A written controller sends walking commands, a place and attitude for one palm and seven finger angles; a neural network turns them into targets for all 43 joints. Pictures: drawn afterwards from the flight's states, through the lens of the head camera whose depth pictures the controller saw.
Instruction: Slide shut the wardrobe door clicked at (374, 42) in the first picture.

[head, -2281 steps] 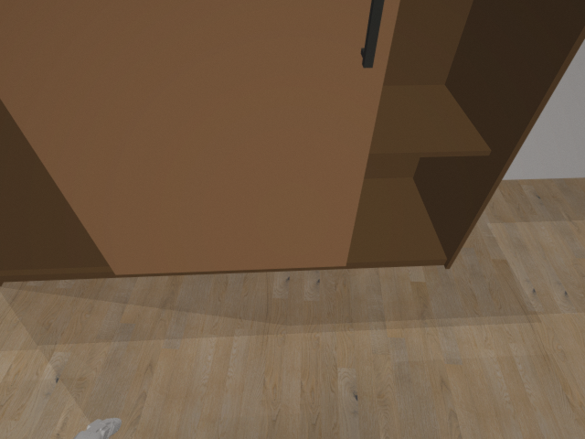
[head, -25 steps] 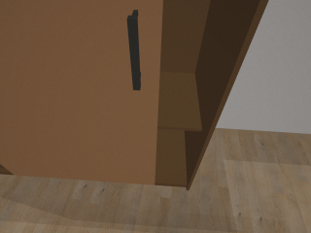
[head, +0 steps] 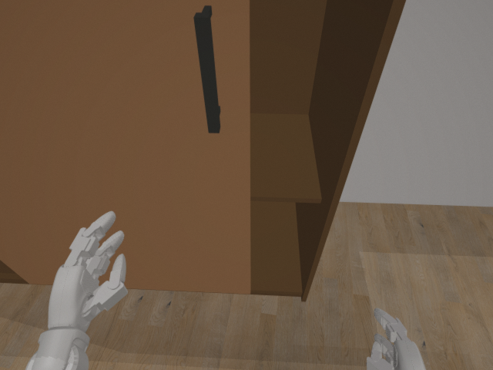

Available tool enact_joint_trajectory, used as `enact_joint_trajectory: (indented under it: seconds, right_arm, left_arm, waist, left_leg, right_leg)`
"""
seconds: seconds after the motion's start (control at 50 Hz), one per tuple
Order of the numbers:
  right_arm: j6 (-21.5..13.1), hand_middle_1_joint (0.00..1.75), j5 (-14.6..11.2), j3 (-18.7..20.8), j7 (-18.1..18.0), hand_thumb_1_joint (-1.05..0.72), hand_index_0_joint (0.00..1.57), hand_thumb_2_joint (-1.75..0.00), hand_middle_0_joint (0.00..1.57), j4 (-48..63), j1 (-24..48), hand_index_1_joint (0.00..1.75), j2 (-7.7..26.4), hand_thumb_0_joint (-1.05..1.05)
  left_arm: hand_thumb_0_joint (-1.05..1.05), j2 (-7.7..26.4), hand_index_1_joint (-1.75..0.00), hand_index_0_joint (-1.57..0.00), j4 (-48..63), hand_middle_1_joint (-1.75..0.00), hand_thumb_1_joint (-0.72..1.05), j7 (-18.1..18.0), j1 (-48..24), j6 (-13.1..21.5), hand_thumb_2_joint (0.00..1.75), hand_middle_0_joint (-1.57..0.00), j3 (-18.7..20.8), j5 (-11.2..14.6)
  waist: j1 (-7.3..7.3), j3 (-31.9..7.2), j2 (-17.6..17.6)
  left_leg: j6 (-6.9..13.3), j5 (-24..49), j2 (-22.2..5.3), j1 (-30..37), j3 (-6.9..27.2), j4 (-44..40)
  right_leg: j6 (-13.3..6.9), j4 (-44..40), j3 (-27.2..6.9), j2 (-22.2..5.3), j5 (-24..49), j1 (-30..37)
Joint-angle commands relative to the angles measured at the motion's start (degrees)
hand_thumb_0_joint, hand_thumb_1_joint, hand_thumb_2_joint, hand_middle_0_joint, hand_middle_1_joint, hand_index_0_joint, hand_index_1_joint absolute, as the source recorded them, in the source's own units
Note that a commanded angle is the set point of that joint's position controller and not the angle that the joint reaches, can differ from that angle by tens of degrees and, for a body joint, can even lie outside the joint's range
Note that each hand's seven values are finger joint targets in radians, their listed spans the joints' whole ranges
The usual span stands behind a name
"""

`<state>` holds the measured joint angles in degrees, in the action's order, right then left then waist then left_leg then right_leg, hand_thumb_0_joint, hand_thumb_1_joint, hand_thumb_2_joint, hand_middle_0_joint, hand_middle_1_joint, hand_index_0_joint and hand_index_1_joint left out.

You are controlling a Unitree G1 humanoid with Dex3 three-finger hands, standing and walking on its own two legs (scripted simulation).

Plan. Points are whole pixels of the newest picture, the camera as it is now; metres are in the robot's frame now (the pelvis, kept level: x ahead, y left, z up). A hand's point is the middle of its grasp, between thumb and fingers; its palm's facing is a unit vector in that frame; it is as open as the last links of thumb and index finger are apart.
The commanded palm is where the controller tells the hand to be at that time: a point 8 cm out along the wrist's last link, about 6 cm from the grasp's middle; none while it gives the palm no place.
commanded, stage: raise the hand with hooked fingers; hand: left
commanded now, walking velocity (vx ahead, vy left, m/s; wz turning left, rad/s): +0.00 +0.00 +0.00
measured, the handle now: (211, 74) +0.52 +0.08 +0.24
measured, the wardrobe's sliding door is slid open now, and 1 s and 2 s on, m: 0.21 0.21 0.21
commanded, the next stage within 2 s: move the hooked fingers beside the handle in 1.84 s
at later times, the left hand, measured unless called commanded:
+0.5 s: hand (84, 279) +0.23 +0.24 +0.09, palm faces -0.05 -1.00 -0.07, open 10.6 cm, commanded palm +0.18 +0.29 +0.10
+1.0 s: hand (8, 215) +0.25 +0.29 +0.21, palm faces +0.10 -0.99 -0.11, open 13.5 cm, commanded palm +0.21 +0.32 +0.21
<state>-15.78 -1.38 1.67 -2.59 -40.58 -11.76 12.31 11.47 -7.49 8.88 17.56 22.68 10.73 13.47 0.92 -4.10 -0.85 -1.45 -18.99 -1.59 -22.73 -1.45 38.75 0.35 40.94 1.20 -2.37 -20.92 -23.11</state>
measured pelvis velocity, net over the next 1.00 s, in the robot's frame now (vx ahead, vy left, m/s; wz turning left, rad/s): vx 0.01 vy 0.01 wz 0.04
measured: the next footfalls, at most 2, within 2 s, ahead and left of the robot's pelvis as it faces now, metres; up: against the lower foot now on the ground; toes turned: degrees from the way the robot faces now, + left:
none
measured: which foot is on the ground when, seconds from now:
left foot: down 0.00-1.00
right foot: down 0.00-1.00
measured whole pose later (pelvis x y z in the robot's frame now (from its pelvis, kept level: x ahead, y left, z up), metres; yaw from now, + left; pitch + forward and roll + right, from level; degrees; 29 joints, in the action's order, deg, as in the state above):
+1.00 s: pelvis +0.01 +0.01 +0.01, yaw +2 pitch -2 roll -1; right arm -18.5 -3.9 -5.0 -6.3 -36.4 -12.3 14.4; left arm 25.3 2.6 23.9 0.0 -5.5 26.2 21.4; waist -3.9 -2.4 -2.9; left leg -0.6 -17.7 -1.8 -13.8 0.9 33.6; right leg 1.1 30.5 3.7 -1.9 -17.4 -10.7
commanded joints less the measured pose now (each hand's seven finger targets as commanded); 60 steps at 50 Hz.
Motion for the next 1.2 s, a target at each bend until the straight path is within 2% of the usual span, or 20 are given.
enact_joint_trajectory:
  seconds: [0.0, 0.06, 0.12, 0.2, 0.26, 0.3, 0.36, 0.46, 0.52, 0.56, 0.58, 0.64, 0.66, 0.76, 0.82, 0.88, 0.96, 1.04, 1.12, 1.18]
  right_arm:
    - [-3.68, 0.30, -0.71, 4.06, 1.11, -0.90, 0.20, -0.90, 0.20, 15.04, 5.00, 0.30, 10.54, 0.00]
    - [-3.30, 0.30, -0.76, 3.50, -0.11, -0.90, 0.20, -0.90, 0.20, 19.30, 4.28, 0.30, 9.86, 0.00]
    - [-3.61, 0.30, -0.78, 2.35, -1.22, -0.90, 0.20, -0.90, 0.20, 19.45, 2.25, 0.30, 8.36, 0.00]
    - [-5.29, 0.30, -0.22, 0.92, -2.89, -0.90, 0.20, -0.90, 0.20, 15.33, -0.72, 0.30, 8.88, 0.00]
    - [-6.16, 0.30, -1.07, 0.17, -3.88, -0.90, 0.20, -0.90, 0.20, 13.68, -0.40, 0.30, 10.09, 0.00]
    - [-6.48, 0.30, -1.59, 0.14, -4.35, -0.90, 0.20, -0.90, 0.20, 13.45, 0.35, 0.30, 10.36, 0.00]
    - [-5.92, 0.30, -2.00, -0.23, -4.29, -0.90, 0.20, -0.90, 0.20, 14.06, 2.24, 0.30, 10.16, 0.00]
    - [-5.75, 0.30, -1.47, -1.65, -3.09, -0.90, 0.20, -0.90, 0.20, 17.39, 4.72, 0.30, 7.87, 0.00]
    - [-7.18, 0.30, -1.35, -1.76, -2.06, -0.90, 0.20, -0.90, 0.20, 16.87, 3.06, 0.30, 7.81, 0.00]
    - [-7.77, 0.30, -1.40, -1.56, -1.91, -0.90, 0.20, -0.90, 0.20, 15.59, 2.09, 0.30, 8.43, 0.00]
    - [-8.03, 0.30, -1.63, -1.55, -2.00, -0.90, 0.20, -0.90, 0.20, 15.10, 2.09, 0.30, 8.91, 0.00]
    - [-8.31, 0.30, -2.27, -1.53, -3.27, -0.90, 0.20, -0.90, 0.20, 13.82, 1.54, 0.30, 9.79, 0.00]
    - [-8.06, 0.30, -2.32, -1.62, -3.71, -0.90, 0.20, -0.90, 0.20, 13.35, 1.70, 0.30, 10.14, 0.00]
    - [-7.86, 0.30, -1.94, -2.54, -4.75, -0.90, 0.20, -0.90, 0.20, 13.15, 3.59, 0.30, 9.55, 0.00]
    - [-7.63, 0.30, -2.06, -3.12, -4.63, -0.90, 0.20, -0.90, 0.20, 12.86, 4.75, 0.30, 8.87, 0.00]
    - [-6.91, 0.30, -2.51, -3.64, -4.28, -0.90, 0.20, -0.90, 0.20, 12.04, 5.17, 0.30, 8.66, 0.00]
    - [-5.00, 0.30, -3.15, -3.83, -4.18, -0.90, 0.20, -0.90, 0.20, 12.09, 5.35, 0.30, 9.44, 0.00]
    - [-3.87, 0.30, -3.34, -3.88, -3.95, -0.90, 0.20, -0.90, 0.20, 13.78, 7.24, 0.30, 9.42, 0.00]
    - [-3.78, 0.30, -3.07, -4.40, -3.86, -0.90, 0.20, -0.90, 0.20, 14.30, 8.46, 0.30, 8.45, 0.00]
    - [-3.53, 0.30, -3.03, -4.63, -3.84, -0.90, 0.20, -0.90, 0.20, 13.16, 8.50, 0.30, 8.57, 0.00]
  left_arm:
    - [0.00, 10.28, -0.51, -0.22, -1.85, -0.51, 0.57, 15.79, 15.78, 7.05, 0.76, -0.22, 7.71, 3.46]
    - [0.00, 15.11, -0.55, -0.23, 11.63, -0.55, 0.50, 16.35, 7.66, 3.60, 0.73, -0.23, 13.35, 6.83]
    - [0.00, 13.13, -0.60, -0.23, 24.49, -0.60, 0.43, 12.72, -3.25, 4.53, 0.70, -0.23, 12.94, 9.23]
    - [0.00, 11.69, -0.66, -0.24, 29.73, -0.66, 0.34, 10.34, -11.17, 6.70, 0.66, -0.24, 5.52, 5.76]
    - [0.00, 12.03, -0.70, -0.25, 24.35, -0.70, 0.27, 13.45, -13.15, 2.97, 0.63, -0.25, 2.16, 4.88]
    - [0.00, 15.10, -0.74, -0.25, 20.66, -0.74, 0.22, 15.56, -11.64, -1.98, 0.61, -0.25, 4.64, 4.43]
    - [0.00, 20.58, -0.78, -0.25, 12.19, -0.78, 0.15, 16.43, -5.82, -11.43, 0.58, -0.25, 13.03, 5.35]
    - [0.00, 21.79, -0.86, -0.26, 22.64, -0.86, 0.04, 12.82, -4.12, -15.68, 0.53, -0.26, 21.66, 11.21]
    - [0.00, 17.91, -0.90, -0.27, 29.13, -0.90, -0.03, 11.23, -4.87, -13.47, 0.50, -0.27, 17.88, 10.87]
    - [0.00, 16.24, -0.93, -0.27, 27.92, -0.93, -0.08, 11.37, -6.30, -13.68, 0.48, -0.27, 14.88, 9.83]
    - [0.00, 15.83, -0.94, -0.27, 27.73, -0.94, -0.10, 11.85, -8.34, -14.20, 0.47, -0.27, 13.05, 9.24]
    - [0.00, 17.85, -0.99, -0.28, 24.70, -0.99, -0.17, 12.76, -13.85, -17.19, 0.44, -0.28, 12.19, 7.69]
    - [0.00, 19.13, -1.00, -0.28, 23.14, -1.00, -0.20, 13.17, -15.15, -18.47, 0.43, -0.28, 12.76, 7.42]
    - [0.00, 27.45, -1.08, -0.29, 29.05, -1.08, -0.31, 12.46, -23.66, -19.57, 0.38, -0.29, 20.10, 7.27]
    - [0.00, 26.97, -1.12, -0.29, 28.23, -1.12, -0.38, 13.02, -25.29, -19.57, 0.35, -0.29, 21.55, 8.83]
    - [0.00, 25.36, -1.17, -0.30, 22.95, -1.17, -0.45, 14.54, -27.20, -22.38, 0.32, -0.30, 19.86, 9.60]
    - [0.00, 25.76, -1.20, -0.30, 15.56, -1.20, -0.50, 16.31, -29.97, -29.43, 0.30, -0.30, 18.12, 8.55]
    - [0.00, 30.97, -1.20, -0.30, 20.28, -1.20, -0.50, 16.93, -37.00, -32.68, 0.30, -0.30, 21.12, 7.61]
    - [0.00, 35.03, -1.20, -0.30, 25.70, -1.20, -0.50, 16.48, -42.48, -30.92, 0.30, -0.30, 25.16, 8.14]
    - [0.00, 36.33, -1.20, -0.30, 22.10, -1.20, -0.50, 16.64, -43.07, -30.85, 0.30, -0.30, 27.36, 9.06]
  waist:
    - [-5.44, -0.84, 6.75]
    - [-5.93, -9.78, 0.37]
    - [-2.85, -11.62, -3.22]
    - [1.61, -6.13, -6.62]
    - [3.06, -2.87, -4.78]
    - [1.59, -3.67, -3.75]
    - [-2.78, -4.78, -2.26]
    - [-6.82, -10.78, -0.89]
    - [-5.14, -10.61, -4.41]
    - [-3.83, -6.92, -3.17]
    - [-3.04, -5.30, -5.07]
    - [-1.98, -2.59, -2.31]
    - [-2.32, -0.12, -2.30]
    - [-4.00, -5.93, -4.35]
    - [-4.19, -7.23, -6.18]
    - [-3.99, -3.36, -8.77]
    - [-4.00, 0.88, -3.73]
    - [-4.17, -5.15, -3.29]
    - [-4.60, -10.52, -6.31]
    - [-4.63, -8.97, -4.62]
  left_leg:
    - [0.84, 3.39, 3.44, -9.56, -2.09, 3.72]
    - [1.77, 2.86, 3.94, -8.09, -2.56, 5.13]
    - [2.34, 2.85, 2.99, -4.62, -0.57, 6.30]
    - [2.95, 1.94, 1.39, -2.51, 2.30, 6.26]
    - [3.17, -0.08, 1.11, -2.90, 3.85, 4.94]
    - [3.20, -1.12, 1.21, -3.26, 3.78, 3.22]
    - [2.77, 1.43, 1.45, -3.58, 3.38, 0.50]
    - [1.92, 11.31, 1.73, 0.47, 2.66, -2.40]
    - [1.58, 13.46, 1.34, 3.53, 1.97, -3.43]
    - [1.73, 13.24, 1.04, 3.98, 1.99, -3.92]
    - [1.83, 11.54, 0.98, 4.12, 1.86, -4.42]
    - [2.18, 5.39, 0.60, 4.22, 3.02, -6.89]
    - [2.31, 4.51, 0.84, 4.04, 3.03, -7.54]
    - [2.50, 7.56, 1.18, 9.66, 3.77, -9.73]
    - [2.13, 11.27, 1.25, 12.03, 3.43, -10.25]
    - [1.88, 11.46, 1.39, 12.28, 2.94, -11.32]
    - [2.18, 9.37, 1.41, 10.75, 3.15, -13.13]
    - [2.65, 12.54, 1.84, 13.87, 2.90, -13.04]
    - [2.66, 15.87, 2.20, 17.99, 2.48, -12.91]
    - [2.77, 16.86, 2.34, 17.34, 2.15, -13.14]
  right_leg:
    - [-2.13, -1.17, -0.15, 0.80, 3.63, -3.72]
    - [-1.05, -0.66, -1.65, 1.02, 0.88, -2.45]
    - [-0.64, -0.96, -1.77, 1.91, 0.50, -4.03]
    - [-1.37, 0.37, -0.08, 2.99, 2.95, -8.14]
    - [-1.07, -1.45, 0.36, 3.30, 1.81, -7.93]
    - [-0.83, -3.58, 0.02, 2.82, 0.37, -6.09]
    - [-0.97, -5.29, 0.38, 2.56, 2.19, -0.56]
    - [-1.10, -4.37, 3.61, 3.38, 13.32, 7.81]
    - [-1.01, -4.48, 4.49, 3.66, 15.53, 6.31]
    - [-0.95, -5.84, 4.16, 3.99, 15.65, 5.39]
    - [-0.75, -6.73, 3.82, 3.72, 14.51, 4.19]
    - [-0.35, -9.35, 3.76, 3.57, 7.43, 2.73]
    - [-0.49, -10.58, 3.38, 3.73, 6.18, 3.08]
    - [-1.01, -12.30, 3.46, 3.39, 7.83, 8.41]
    - [-1.14, -12.56, 3.74, 3.31, 12.43, 10.72]
    - [-1.19, -14.12, 3.42, 3.44, 14.10, 10.49]
    - [-0.83, -16.32, 3.33, 3.58, 12.16, 9.85]
    - [-0.73, -16.44, 3.15, 2.92, 15.18, 12.09]
    - [-1.04, -16.50, 3.05, 3.08, 18.36, 14.87]
    - [-0.99, -17.19, 3.23, 3.15, 20.46, 15.77]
